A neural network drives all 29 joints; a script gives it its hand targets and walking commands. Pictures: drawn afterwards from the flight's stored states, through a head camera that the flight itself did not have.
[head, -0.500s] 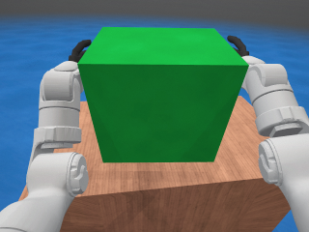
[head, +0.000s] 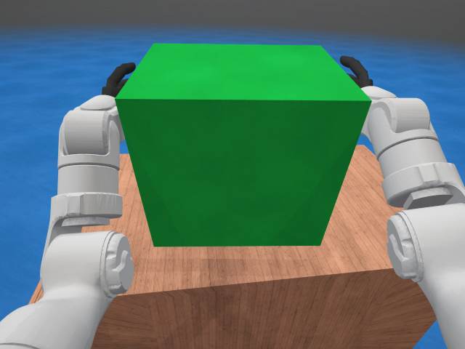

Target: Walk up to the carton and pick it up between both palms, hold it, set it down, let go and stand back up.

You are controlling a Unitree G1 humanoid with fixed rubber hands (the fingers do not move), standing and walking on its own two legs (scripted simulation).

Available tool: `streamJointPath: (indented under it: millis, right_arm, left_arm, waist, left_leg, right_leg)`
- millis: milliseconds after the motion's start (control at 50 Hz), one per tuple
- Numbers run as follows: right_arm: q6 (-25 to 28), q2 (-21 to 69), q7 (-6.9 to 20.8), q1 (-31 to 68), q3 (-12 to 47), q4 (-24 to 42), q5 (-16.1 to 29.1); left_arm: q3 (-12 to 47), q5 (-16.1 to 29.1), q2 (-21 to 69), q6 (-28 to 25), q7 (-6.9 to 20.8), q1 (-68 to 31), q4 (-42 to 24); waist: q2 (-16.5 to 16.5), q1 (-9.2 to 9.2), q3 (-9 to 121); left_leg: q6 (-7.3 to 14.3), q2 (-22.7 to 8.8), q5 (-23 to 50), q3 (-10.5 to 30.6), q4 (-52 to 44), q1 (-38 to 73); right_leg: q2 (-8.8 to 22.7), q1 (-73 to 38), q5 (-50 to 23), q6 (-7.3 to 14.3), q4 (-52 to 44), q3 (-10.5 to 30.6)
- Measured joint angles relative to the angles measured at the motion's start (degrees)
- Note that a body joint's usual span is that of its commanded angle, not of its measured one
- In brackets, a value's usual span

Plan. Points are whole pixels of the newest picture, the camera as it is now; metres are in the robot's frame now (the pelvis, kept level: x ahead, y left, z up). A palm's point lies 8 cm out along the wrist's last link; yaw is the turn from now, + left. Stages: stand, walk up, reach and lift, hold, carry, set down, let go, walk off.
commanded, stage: hold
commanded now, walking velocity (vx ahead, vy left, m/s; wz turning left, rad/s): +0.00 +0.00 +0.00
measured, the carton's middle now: (237, 145) +0.37 +0.01 +0.25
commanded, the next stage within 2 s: set down in 0.92 s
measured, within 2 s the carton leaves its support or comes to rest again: neither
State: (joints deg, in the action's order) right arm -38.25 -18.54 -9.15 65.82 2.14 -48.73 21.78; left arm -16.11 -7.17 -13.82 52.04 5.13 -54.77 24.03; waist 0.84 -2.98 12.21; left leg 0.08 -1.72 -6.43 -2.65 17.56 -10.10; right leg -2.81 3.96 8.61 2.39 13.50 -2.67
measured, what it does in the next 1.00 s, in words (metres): stands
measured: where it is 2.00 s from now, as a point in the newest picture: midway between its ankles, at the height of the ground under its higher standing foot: outside the picture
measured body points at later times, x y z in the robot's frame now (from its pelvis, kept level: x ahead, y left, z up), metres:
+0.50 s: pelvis +0.00 +0.00 +0.00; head -0.09 +0.02 +0.44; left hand +0.38 +0.20 +0.31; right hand +0.39 -0.18 +0.33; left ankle +0.03 +0.12 -0.75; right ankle -0.01 -0.09 -0.75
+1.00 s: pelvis +0.00 +0.00 +0.00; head -0.09 +0.02 +0.44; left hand +0.38 +0.20 +0.31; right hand +0.39 -0.18 +0.33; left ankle +0.03 +0.12 -0.75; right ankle -0.01 -0.09 -0.75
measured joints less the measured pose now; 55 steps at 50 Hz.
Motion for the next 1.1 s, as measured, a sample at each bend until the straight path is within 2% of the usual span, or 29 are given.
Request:
streamJointPath:
  millis: [260,520,740,920,1100]
  right_arm:
    - [0.4,-0.1,0.2,0.7,-0.4,-1.2,0.0]
    - [0.3,-0.6,0.1,-0.9,0.6,1.1,1.1]
    - [0.1,-0.1,0.4,0.3,-0.4,-0.5,-0.3]
    - [0.2,-0.3,0.2,0.5,0.1,-0.6,0.2]
    - [1.9,0.9,-0.2,-1.3,-1.4,3.5,-1.5]
  left_arm:
    - [0.8,-0.2,-0.5,-0.3,0.2,-1.0,1.2]
    - [0.8,-0.1,0.3,0.3,-0.3,1.1,-2.0]
    - [0.4,0.1,-0.1,-0.1,-0.3,-0.4,0.4]
    - [0.6,-0.1,-0.3,-0.4,0.0,-0.7,0.8]
    - [-0.4,-0.1,-0.8,-2.5,0.4,-0.4,-1.3]
  waist:
    - [0.3,-0.35,0.4]
    - [-0.3,0.02,-0.2]
    - [0.1,-0.01,0.2]
    - [-0.1,-0.07,0.3]
    - [0.3,-1.05,-0.6]
  left_leg:
    - [0.1,0.2,-0.1,0.0,0.1,-0.3]
    - [0.2,0.1,-0.3,-0.2,0.3,0.0]
    - [0.1,0.0,0.0,0.0,0.0,-0.4]
    - [0.0,0.1,-0.1,0.0,0.1,-0.4]
    - [0.2,0.4,-0.7,0.6,0.9,0.3]
  right_leg:
    - [0.2,0.2,0.0,-0.1,-0.1,0.0]
    - [0.2,-0.2,-0.1,-0.3,-0.2,0.3]
    - [0.0,0.3,-0.1,-0.1,-0.1,0.1]
    - [0.0,0.3,-0.1,-0.1,-0.1,0.2]
    - [0.3,-0.6,0.8,-0.3,0.7,-0.4]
